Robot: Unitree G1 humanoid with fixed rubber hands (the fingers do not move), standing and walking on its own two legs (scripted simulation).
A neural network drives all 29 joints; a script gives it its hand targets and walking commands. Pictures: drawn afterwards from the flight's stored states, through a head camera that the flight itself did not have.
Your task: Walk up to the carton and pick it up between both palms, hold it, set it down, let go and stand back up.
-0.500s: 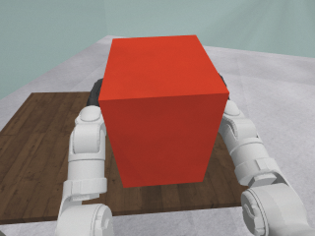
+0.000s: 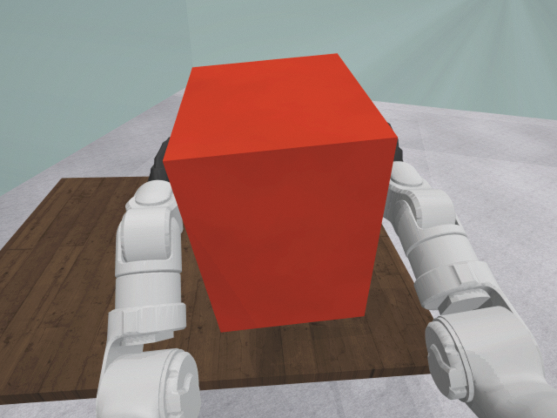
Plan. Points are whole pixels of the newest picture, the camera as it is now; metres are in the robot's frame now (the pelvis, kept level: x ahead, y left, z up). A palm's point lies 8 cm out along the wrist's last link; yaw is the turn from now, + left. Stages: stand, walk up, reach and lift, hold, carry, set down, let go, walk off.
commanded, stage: hold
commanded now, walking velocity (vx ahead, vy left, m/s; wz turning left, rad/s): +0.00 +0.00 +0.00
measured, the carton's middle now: (279, 192) +0.38 +0.00 +0.20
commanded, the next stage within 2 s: none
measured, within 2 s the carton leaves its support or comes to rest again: neither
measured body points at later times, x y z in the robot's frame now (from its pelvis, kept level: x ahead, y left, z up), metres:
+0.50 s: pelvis +0.00 +0.00 +0.00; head -0.07 +0.03 +0.44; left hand +0.38 +0.16 +0.23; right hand +0.39 -0.15 +0.25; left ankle +0.05 +0.11 -0.75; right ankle -0.01 -0.10 -0.75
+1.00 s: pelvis +0.00 +0.00 +0.00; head -0.08 +0.02 +0.44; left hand +0.37 +0.16 +0.24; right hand +0.39 -0.15 +0.25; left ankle +0.05 +0.11 -0.75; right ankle -0.01 -0.10 -0.75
